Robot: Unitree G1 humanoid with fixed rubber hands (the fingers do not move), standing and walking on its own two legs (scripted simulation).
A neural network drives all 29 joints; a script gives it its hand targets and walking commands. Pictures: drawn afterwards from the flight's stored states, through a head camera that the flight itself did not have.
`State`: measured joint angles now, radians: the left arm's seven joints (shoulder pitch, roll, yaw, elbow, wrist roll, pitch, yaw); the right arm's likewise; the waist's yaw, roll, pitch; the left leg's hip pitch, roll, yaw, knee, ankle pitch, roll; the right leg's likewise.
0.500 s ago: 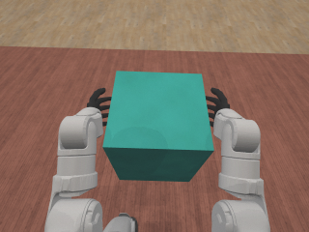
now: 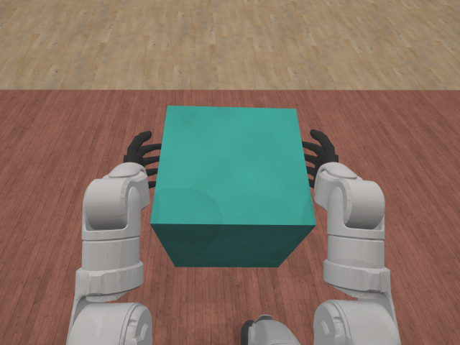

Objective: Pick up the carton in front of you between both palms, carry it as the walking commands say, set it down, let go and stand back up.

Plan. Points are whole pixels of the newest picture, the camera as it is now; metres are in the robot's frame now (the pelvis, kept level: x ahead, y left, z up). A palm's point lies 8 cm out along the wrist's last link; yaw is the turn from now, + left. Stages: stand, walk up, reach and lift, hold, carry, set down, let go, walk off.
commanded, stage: carry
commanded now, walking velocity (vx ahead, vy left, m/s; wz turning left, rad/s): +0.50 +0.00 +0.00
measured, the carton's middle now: (229, 195) +0.36 -0.01 +0.03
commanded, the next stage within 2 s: none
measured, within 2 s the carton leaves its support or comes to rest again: neither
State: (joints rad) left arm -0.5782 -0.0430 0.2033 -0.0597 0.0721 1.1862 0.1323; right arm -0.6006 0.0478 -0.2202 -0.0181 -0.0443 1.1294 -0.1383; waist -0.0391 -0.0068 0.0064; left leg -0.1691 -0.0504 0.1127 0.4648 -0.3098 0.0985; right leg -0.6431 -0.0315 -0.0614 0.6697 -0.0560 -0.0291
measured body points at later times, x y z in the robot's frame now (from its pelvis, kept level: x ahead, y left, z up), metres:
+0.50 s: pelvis +0.30 -0.01 -0.03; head +0.34 -0.01 +0.42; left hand +0.66 +0.16 +0.08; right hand +0.68 -0.14 +0.08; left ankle +0.44 +0.12 -0.74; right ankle +0.19 -0.08 -0.76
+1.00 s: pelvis +0.60 +0.02 -0.06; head +0.64 +0.03 +0.39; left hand +0.97 +0.16 +0.05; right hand +0.96 -0.14 +0.05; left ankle +0.49 +0.08 -0.78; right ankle +0.74 -0.10 -0.76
